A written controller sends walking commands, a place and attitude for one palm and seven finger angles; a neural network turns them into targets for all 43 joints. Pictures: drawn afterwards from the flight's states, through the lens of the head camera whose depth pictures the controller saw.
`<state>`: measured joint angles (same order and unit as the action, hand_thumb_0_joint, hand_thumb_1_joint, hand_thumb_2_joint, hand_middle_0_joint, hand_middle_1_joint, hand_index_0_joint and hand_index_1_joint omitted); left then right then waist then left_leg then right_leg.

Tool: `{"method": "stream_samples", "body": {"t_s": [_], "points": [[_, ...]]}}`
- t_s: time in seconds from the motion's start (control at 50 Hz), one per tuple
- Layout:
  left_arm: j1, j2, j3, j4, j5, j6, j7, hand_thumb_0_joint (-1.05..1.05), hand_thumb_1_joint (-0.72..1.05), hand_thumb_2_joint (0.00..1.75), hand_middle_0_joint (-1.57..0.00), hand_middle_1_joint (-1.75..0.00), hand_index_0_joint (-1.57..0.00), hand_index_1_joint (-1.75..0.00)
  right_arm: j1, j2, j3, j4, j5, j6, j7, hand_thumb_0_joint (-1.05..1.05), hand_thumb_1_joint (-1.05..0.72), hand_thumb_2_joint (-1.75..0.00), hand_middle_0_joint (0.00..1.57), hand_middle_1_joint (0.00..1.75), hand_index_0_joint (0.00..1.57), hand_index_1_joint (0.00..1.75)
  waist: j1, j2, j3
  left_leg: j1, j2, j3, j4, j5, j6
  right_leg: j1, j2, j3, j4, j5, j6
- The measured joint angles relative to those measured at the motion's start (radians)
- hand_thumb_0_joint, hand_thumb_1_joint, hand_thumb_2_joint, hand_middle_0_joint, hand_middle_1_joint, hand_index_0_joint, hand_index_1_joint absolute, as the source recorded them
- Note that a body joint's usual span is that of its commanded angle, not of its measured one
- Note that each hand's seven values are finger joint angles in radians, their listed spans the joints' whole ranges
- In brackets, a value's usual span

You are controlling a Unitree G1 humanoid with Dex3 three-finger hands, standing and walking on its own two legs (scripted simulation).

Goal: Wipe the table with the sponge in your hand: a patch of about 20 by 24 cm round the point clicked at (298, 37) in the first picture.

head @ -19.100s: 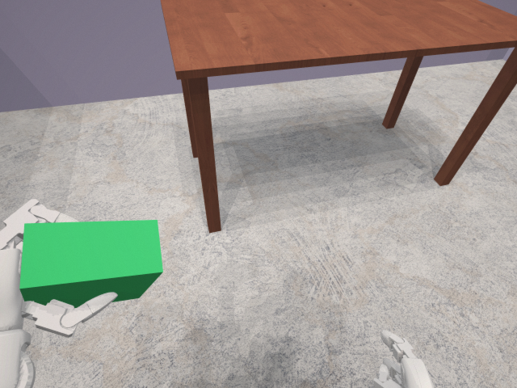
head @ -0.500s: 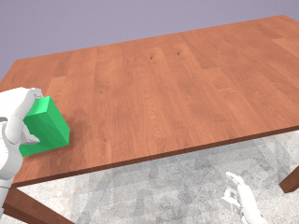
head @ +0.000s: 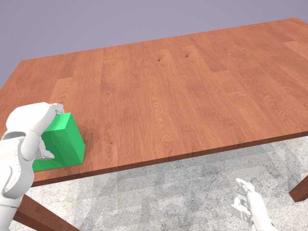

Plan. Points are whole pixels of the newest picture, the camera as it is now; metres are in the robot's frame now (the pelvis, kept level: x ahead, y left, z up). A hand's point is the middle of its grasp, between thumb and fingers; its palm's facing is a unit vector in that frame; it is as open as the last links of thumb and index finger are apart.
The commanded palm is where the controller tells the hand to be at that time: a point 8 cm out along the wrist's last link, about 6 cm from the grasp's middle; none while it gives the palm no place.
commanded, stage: move the sponge above the wiping area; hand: left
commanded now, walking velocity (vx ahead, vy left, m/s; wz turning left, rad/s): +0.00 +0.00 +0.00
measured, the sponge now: (52, 148) +0.25 +0.32 +0.10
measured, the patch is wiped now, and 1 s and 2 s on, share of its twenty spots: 0.00 0.00 0.10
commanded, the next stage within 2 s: lower the sponge onto the table in 0.42 s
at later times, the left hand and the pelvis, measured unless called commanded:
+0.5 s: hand (47, 128) +0.26 +0.30 +0.17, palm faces -0.02 +0.03 -1.00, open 10.1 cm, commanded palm +0.24 +0.32 +0.26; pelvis +0.01 -0.01 +0.00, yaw -1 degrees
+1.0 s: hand (41, 121) +0.27 +0.32 +0.18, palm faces +0.08 +0.01 -1.00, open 10.1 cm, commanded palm +0.23 +0.33 +0.25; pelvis +0.00 +0.00 +0.00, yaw -1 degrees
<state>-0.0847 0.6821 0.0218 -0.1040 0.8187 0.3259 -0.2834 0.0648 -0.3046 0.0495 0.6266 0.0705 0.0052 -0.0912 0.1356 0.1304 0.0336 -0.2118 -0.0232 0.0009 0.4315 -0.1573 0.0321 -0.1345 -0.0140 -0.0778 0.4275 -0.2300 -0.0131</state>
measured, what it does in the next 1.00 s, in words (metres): stands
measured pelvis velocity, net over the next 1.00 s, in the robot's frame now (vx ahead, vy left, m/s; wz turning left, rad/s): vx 0.00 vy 0.00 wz -0.02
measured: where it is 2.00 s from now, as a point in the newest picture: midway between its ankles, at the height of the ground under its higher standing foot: outside the picture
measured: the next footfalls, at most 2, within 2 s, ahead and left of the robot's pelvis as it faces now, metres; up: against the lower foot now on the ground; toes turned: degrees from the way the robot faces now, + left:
none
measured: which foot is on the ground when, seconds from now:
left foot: down 0.00-1.00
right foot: down 0.00-1.00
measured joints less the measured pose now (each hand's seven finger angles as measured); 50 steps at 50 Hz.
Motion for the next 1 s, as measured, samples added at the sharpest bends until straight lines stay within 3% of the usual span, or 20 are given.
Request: {"method": "stream_samples", "body": {"t_s": [0.08, 0.12, 0.18, 0.22, 0.28, 0.34, 0.42, 0.5, 0.54, 0.6, 0.66, 0.72, 0.78, 0.86, 0.94, 1.0], "points": [[0.004, 0.037, 0.004, -0.095, -0.001, -0.134, 0.054, 0.0, -0.51, 1.03, -0.72, -1.29, -0.76, -1.28, 0.011, 0.032, 0.006, 0.013, -0.021, -0.03, -0.019, 0.02, -0.9, -0.9, 0.2, 0.3, 0.2, 0.3, 0.017, -0.022, 0.004, 0.028, 0.004, 0.006, -0.005, -0.006, -0.005, 0.022, 0.004, 0.007, 0.002, -0.008, -0.008], [-0.034, 0.053, 0.02, -0.077, -0.022, -0.151, 0.092, 0.0, -0.51, 1.02, -0.72, -1.29, -0.76, -1.28, 0.004, 0.046, 0.009, 0.027, -0.016, -0.028, -0.014, 0.02, -0.9, -0.9, 0.2, 0.3, 0.2, 0.3, 0.02, -0.025, 0.001, 0.039, 0.01, 0.007, -0.009, -0.006, -0.01, 0.034, 0.01, 0.009, -0.009, -0.003, -0.012], [-0.115, 0.057, 0.054, 0.019, -0.052, -0.09, 0.132, 0.0, -0.51, 1.02, -0.73, -1.29, -0.76, -1.28, -0.019, 0.055, 0.014, 0.046, -0.009, -0.008, 0.0, 0.01, -0.9, -0.9, 0.21, 0.3, 0.21, 0.3, 0.014, -0.02, -0.005, 0.038, 0.02, 0.013, -0.012, -0.004, -0.016, 0.033, 0.02, 0.016, -0.021, 0.008, -0.013], [-0.147, 0.062, 0.083, 0.085, -0.048, -0.03, 0.129, 0.0, -0.51, 1.02, -0.73, -1.29, -0.76, -1.28, -0.031, 0.053, 0.019, 0.048, -0.005, 0.007, 0.01, 0.01, -0.9, -0.9, 0.21, 0.3, 0.21, 0.3, 0.003, -0.016, -0.009, 0.028, 0.023, 0.016, -0.017, 0.001, -0.018, 0.02, 0.022, 0.019, -0.022, 0.013, -0.014], [-0.139, 0.077, 0.108, 0.138, -0.026, 0.051, 0.084, 0.0, -0.51, 1.02, -0.72, -1.29, -0.76, -1.28, -0.032, 0.036, 0.021, 0.024, 0.0, 0.026, 0.021, 0.01, -0.9, -0.9, 0.21, 0.3, 0.21, 0.3, -0.018, -0.008, -0.013, 0.007, 0.023, 0.018, -0.018, 0.007, -0.018, -0.005, 0.022, 0.021, -0.015, 0.014, -0.014], [-0.083, 0.069, 0.093, 0.122, -0.01, 0.076, 0.018, 0.0, -0.51, 1.02, -0.72, -1.29, -0.76, -1.28, -0.016, 0.009, 0.012, 0.001, 0.006, 0.03, 0.025, 0.01, -0.9, -0.9, 0.21, 0.3, 0.21, 0.3, -0.026, 0.002, -0.012, -0.01, 0.02, 0.014, -0.007, 0.004, -0.015, -0.02, 0.019, 0.016, -0.002, 0.008, -0.012], [0.022, 0.043, 0.053, 0.024, -0.014, -0.016, -0.043, 0.0, -0.51, 1.02, -0.72, -1.29, -0.76, -1.28, 0.016, -0.01, 0.0, -0.009, -0.003, 0.017, 0.01, 0.01, -0.9, -0.9, 0.21, 0.3, 0.21, 0.3, -0.021, 0.0, -0.008, -0.009, 0.014, 0.007, 0.013, -0.011, -0.01, -0.015, 0.014, 0.01, 0.016, -0.009, -0.01], [0.051, 0.069, 0.07, -0.055, -0.032, -0.165, 0.009, 0.0, -0.51, 1.02, -0.72, -1.29, -0.76, -1.28, 0.044, 0.008, -0.005, 0.003, -0.02, -0.011, -0.017, 0.02, -0.9, -0.9, 0.2, 0.3, 0.2, 0.3, -0.001, -0.021, 0.0, 0.018, 0.017, 0.003, 0.02, -0.024, -0.013, 0.017, 0.017, 0.006, 0.012, -0.018, -0.014], [0.026, 0.087, 0.085, -0.044, -0.046, -0.191, 0.049, 0.0, -0.51, 1.02, -0.72, -1.29, -0.76, -1.28, 0.042, 0.019, -0.006, 0.015, -0.015, -0.016, -0.019, 0.02, -0.9, -0.9, 0.2, 0.3, 0.2, 0.3, 0.009, -0.026, 0.007, 0.031, 0.023, 0.005, 0.019, -0.026, -0.017, 0.034, 0.024, 0.009, 0.001, -0.013, -0.017], [-0.047, 0.088, 0.11, 0.029, -0.065, -0.16, 0.104, 0.0, -0.51, 1.02, -0.72, -1.29, -0.76, -1.28, 0.028, 0.029, -0.01, 0.033, -0.01, -0.01, -0.011, 0.01, -0.9, -0.9, 0.2, 0.3, 0.2, 0.3, 0.011, -0.022, 0.009, 0.036, 0.028, 0.004, 0.013, -0.023, -0.021, 0.043, 0.029, 0.009, -0.015, -0.003, -0.018], [-0.086, 0.087, 0.144, 0.099, -0.057, -0.077, 0.113, 0.0, -0.51, 1.02, -0.72, -1.29, -0.76, -1.28, 0.003, 0.029, -0.004, 0.042, -0.007, 0.004, 0.003, 0.01, -0.9, -0.9, 0.21, 0.3, 0.21, 0.3, 0.002, -0.014, 0.004, 0.026, 0.029, 0.012, 0.006, -0.016, -0.02, 0.026, 0.029, 0.017, -0.016, 0.004, -0.017], [-0.079, 0.091, 0.145, 0.123, -0.035, 0.001, 0.067, 0.0, -0.51, 1.02, -0.72, -1.29, -0.76, -1.28, -0.008, 0.021, 0.0, 0.028, -0.003, 0.018, 0.013, 0.01, -0.9, -0.9, 0.21, 0.3, 0.21, 0.3, -0.013, -0.006, -0.004, 0.009, 0.023, 0.014, 0.004, -0.01, -0.016, 0.006, 0.022, 0.018, -0.008, 0.004, -0.012], [-0.041, 0.077, 0.113, 0.095, -0.027, 0.02, 0.002, 0.0, -0.51, 1.02, -0.72, -1.29, -0.76, -1.28, -0.004, 0.008, 0.0, 0.006, -0.001, 0.02, 0.016, 0.01, -0.9, -0.9, 0.21, 0.3, 0.21, 0.3, -0.019, 0.003, -0.009, -0.003, 0.015, 0.01, 0.009, -0.009, -0.009, -0.005, 0.015, 0.014, 0.0, 0.0, -0.006], [0.016, 0.057, 0.058, 0.014, -0.03, -0.072, -0.045, 0.0, -0.51, 1.02, -0.72, -1.28, -0.76, -1.28, 0.007, 0.008, 0.003, -0.007, -0.008, 0.005, 0.002, 0.01, -0.9, -0.9, 0.21, 0.3, 0.21, 0.3, -0.013, -0.004, -0.004, 0.0, 0.008, 0.007, 0.015, -0.013, -0.003, -0.001, 0.008, 0.011, 0.008, -0.006, -0.002], [0.034, 0.07, 0.066, -0.04, -0.037, -0.179, 0.011, 0.0, -0.51, 1.02, -0.72, -1.28, -0.76, -1.28, 0.015, 0.033, 0.007, -0.004, -0.018, -0.01, -0.012, 0.01, -0.9, -0.9, 0.21, 0.3, 0.21, 0.3, 0.003, -0.028, 0.01, 0.022, 0.012, 0.011, 0.009, -0.015, -0.004, 0.021, 0.012, 0.015, -0.003, -0.003, -0.007], [-0.008, 0.071, 0.086, -0.019, -0.053, -0.189, 0.083, 0.0, -0.51, 1.02, -0.72, -1.28, -0.76, -1.28, 0.015, 0.046, 0.003, 0.009, -0.018, -0.011, -0.008, 0.01, -0.9, -0.9, 0.21, 0.3, 0.21, 0.3, 0.013, -0.032, 0.017, 0.032, 0.016, 0.01, 0.005, -0.014, -0.008, 0.038, 0.017, 0.015, -0.022, 0.007, -0.008]]}}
